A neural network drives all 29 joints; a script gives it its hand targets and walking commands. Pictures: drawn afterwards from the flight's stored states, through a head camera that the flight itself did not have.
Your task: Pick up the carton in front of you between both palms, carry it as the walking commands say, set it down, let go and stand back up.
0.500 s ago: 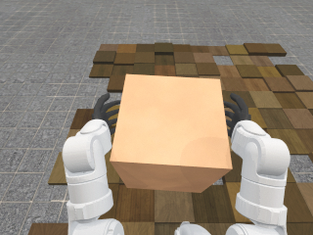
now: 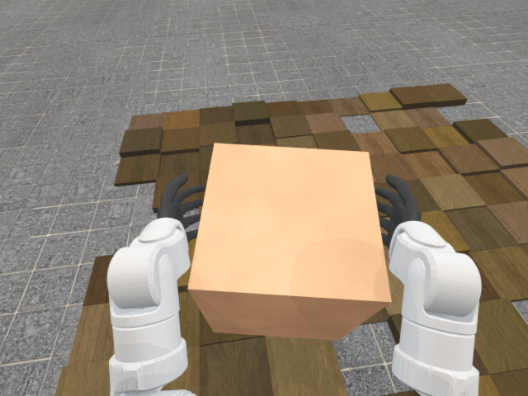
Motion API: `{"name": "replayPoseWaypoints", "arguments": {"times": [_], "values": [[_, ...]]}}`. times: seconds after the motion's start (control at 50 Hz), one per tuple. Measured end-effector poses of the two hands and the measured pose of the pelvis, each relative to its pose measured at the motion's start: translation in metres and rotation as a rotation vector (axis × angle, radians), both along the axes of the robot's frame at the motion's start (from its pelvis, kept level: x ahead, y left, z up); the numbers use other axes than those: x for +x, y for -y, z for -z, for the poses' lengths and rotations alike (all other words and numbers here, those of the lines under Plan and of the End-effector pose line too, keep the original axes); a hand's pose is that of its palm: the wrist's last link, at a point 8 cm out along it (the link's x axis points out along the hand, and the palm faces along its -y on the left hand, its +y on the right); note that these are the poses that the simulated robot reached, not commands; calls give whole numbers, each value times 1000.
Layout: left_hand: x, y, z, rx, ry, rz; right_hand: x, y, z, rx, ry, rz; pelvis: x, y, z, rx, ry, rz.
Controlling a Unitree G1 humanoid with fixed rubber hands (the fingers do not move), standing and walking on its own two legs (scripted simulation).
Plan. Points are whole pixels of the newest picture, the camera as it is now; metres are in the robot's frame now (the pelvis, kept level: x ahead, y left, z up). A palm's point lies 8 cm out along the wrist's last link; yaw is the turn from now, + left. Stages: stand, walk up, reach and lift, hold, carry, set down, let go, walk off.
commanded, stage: carry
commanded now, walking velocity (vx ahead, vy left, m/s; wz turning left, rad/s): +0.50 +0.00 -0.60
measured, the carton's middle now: (282, 252) +0.32 +0.02 +0.07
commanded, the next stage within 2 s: none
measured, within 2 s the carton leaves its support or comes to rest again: neither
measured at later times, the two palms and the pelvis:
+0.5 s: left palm (299, 100) +0.66 +0.00 +0.13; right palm (455, 123) +0.58 -0.29 +0.13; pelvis +0.26 -0.04 +0.01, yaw -13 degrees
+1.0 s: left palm (279, 43) +0.92 +0.06 +0.15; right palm (395, 45) +0.91 -0.24 +0.15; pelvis +0.58 -0.07 +0.03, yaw +0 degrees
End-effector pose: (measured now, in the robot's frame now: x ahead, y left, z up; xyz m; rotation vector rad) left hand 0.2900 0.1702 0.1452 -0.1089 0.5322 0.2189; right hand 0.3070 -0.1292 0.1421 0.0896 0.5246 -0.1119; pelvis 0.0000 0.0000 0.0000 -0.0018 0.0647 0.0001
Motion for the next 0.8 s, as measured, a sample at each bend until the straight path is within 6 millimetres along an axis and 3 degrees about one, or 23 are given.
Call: {"name": "replayPoseWaypoints", "arguments": {"times": [0.12,0.24,0.38,0.44,0.5,0.56,0.62,0.72,0.8], "values": [[95,31,-1,-9,-72,193,38,28,-3,-72,-79,144,52,-17,-2,10,16,80],[185,65,-15,-9,-79,280,105,59,-24,-72,-90,229,104,-18,-8,0,2,161],[295,121,-12,-30,-105,345,193,110,-24,-57,-115,315,186,5,-7,-21,-30,237],[339,150,-1,-24,-118,356,234,138,-12,-43,-127,333,225,25,-1,-35,-28,246],[368,166,16,9,-158,335,271,156,8,-10,-166,318,256,39,-8,-42,-24,228],[385,165,31,15,-217,283,302,159,24,33,-219,293,287,50,-24,-17,-26,206],[402,157,33,0,-228,211,335,154,30,64,-227,257,320,60,-38,7,-30,181],[446,141,16,-10,-150,129,400,140,22,84,-152,183,383,70,-49,29,-30,137],[494,128,0,1,-79,96,461,128,7,69,-84,132,443,74,-46,35,-19,98]]}}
